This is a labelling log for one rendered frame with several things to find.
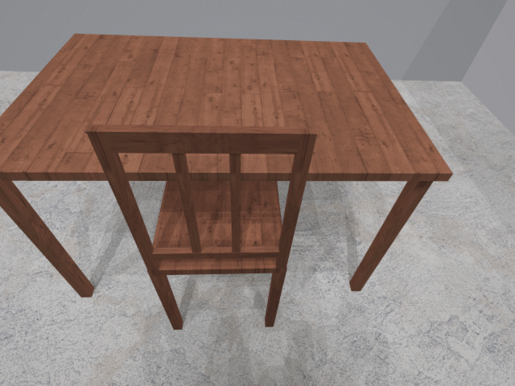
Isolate table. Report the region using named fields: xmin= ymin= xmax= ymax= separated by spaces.
xmin=0 ymin=34 xmax=453 ymax=298

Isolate chair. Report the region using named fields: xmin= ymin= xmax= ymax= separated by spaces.
xmin=86 ymin=125 xmax=317 ymax=330

